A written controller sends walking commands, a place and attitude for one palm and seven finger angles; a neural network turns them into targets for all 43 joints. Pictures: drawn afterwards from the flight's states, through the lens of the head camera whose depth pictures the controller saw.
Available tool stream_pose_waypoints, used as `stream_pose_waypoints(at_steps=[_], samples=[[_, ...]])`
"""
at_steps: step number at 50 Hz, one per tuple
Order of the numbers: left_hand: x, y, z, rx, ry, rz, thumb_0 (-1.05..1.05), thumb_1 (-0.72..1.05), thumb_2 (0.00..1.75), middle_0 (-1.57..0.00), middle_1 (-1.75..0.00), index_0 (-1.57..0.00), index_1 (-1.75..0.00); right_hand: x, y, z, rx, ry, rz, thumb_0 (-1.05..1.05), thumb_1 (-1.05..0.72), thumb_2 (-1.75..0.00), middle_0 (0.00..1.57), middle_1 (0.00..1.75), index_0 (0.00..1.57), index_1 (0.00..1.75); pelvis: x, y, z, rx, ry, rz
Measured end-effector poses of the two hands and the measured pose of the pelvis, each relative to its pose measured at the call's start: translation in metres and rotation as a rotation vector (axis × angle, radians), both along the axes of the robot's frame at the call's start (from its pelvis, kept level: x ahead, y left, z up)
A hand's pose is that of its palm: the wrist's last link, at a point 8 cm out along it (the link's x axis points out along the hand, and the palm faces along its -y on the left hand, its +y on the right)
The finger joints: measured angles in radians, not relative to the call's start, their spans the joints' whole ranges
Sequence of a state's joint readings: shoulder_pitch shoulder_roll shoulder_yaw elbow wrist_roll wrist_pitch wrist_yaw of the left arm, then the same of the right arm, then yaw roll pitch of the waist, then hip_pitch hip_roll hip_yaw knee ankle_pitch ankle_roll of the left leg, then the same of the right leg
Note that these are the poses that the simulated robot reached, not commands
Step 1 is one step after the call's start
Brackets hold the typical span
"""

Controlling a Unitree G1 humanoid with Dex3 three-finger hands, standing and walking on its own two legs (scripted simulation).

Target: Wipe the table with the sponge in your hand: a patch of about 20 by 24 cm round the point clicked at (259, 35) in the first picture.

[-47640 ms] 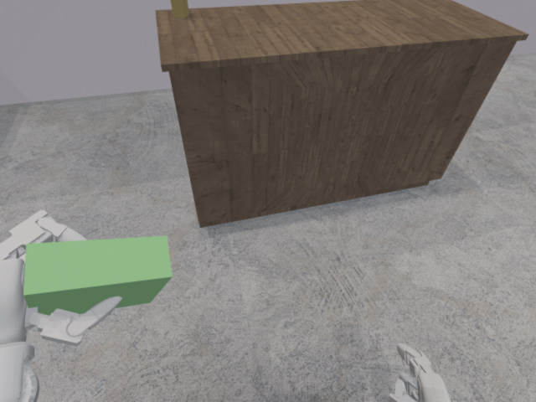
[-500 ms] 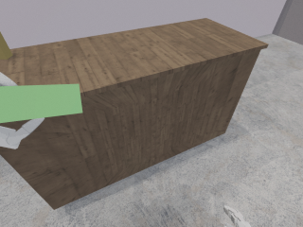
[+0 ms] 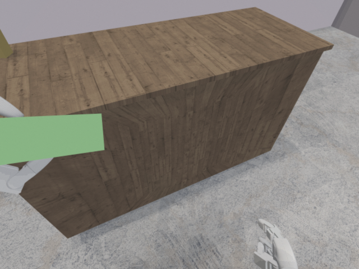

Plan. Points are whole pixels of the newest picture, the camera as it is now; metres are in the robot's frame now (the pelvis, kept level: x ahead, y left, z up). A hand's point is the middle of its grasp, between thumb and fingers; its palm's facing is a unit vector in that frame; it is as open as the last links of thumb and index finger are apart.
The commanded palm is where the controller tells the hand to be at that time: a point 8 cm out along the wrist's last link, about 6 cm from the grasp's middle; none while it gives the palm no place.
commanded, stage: stop stepping back and stand still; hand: left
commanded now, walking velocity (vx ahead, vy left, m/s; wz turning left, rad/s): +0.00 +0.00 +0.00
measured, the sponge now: (58, 132) +0.25 +0.19 +0.25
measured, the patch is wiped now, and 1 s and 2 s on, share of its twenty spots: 0.95 0.95 0.95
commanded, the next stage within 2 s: stand and wait in 0.20 s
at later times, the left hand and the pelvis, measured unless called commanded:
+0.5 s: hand out of the picture +0.20 +0.23 +0.29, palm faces +0.50 -0.80 -0.34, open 9.2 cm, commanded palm +0.14 +0.28 +0.30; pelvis -0.02 +0.01 +0.01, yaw -1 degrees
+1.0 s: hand out of the picture +0.19 +0.23 +0.28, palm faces +0.50 -0.79 -0.36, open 9.2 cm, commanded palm +0.13 +0.28 +0.30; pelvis -0.03 +0.00 +0.01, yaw -1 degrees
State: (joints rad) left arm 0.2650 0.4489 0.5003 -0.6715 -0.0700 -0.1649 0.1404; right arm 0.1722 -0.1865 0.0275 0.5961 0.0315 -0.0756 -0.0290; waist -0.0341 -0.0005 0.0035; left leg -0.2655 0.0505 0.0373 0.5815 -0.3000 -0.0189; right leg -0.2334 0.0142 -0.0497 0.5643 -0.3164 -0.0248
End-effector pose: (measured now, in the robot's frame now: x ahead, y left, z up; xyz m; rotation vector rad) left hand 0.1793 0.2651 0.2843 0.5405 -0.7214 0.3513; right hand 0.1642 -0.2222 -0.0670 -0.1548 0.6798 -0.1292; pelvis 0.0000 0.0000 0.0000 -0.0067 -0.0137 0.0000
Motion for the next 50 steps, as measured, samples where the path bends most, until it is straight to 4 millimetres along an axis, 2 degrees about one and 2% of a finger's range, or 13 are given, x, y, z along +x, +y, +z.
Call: stream_pose_waypoints(at_steps=[4, 9, 17, 25, 36, 50], samples=[[-0.004, 0.001, 0.005, 0.045, 0.0, -0.004, -0.02, -0.47, 1.08, -0.79, -1.4, -0.85, -1.4, 0.001, 0.01, -0.002, 0.011, 0.017, 0.021, 0.02, -0.9, -0.9, 0.2, 0.3, 0.21, 0.3, -0.002, 0.003, 0.002, -0.003, 0.003, -0.006], [-0.007, 0.011, 0.008, 0.029, -0.006, 0.034, -0.02, -0.47, 1.08, -0.79, -1.4, -0.85, -1.4, -0.001, 0.015, -0.003, 0.016, 0.035, 0.034, 0.02, -0.9, -0.9, 0.2, 0.3, 0.21, 0.3, -0.007, 0.004, 0.004, -0.014, 0.003, -0.005], [-0.015, 0.011, 0.002, -0.013, 0.025, 0.024, -0.02, -0.46, 1.08, -0.79, -1.4, -0.85, -1.41, -0.011, 0.007, 0.002, -0.009, 0.021, 0.01, 0.02, -0.9, -0.9, 0.2, 0.3, 0.21, 0.3, -0.015, 0.007, 0.007, -0.011, 0.005, -0.01], [-0.025, 0.008, 0.007, -0.002, 0.0, 0.021, -0.02, -0.47, 1.08, -0.79, -1.4, -0.85, -1.4, -0.023, -0.002, 0.003, -0.028, 0.02, -0.008, 0.02, -0.9, -0.9, 0.2, 0.3, 0.21, 0.3, -0.023, 0.006, 0.007, -0.013, 0.003, -0.01], [-0.027, 0.006, 0.002, -0.015, 0.028, 0.025, -0.02, -0.47, 1.08, -0.79, -1.4, -0.85, -1.41, -0.037, -0.005, -0.001, -0.017, 0.027, -0.024, 0.02, -0.9, -0.9, 0.2, 0.3, 0.2, 0.3, -0.03, 0.005, 0.007, -0.014, 0.005, -0.012], [-0.03, 0.005, 0.004, -0.002, 0.029, 0.037, -0.02, -0.47, 1.08, -0.79, -1.4, -0.85, -1.41, -0.038, -0.003, -0.005, -0.005, 0.037, -0.016, 0.02, -0.9, -0.9, 0.2, 0.3, 0.2, 0.3, -0.031, 0.004, 0.007, -0.014, 0.002, -0.009]])
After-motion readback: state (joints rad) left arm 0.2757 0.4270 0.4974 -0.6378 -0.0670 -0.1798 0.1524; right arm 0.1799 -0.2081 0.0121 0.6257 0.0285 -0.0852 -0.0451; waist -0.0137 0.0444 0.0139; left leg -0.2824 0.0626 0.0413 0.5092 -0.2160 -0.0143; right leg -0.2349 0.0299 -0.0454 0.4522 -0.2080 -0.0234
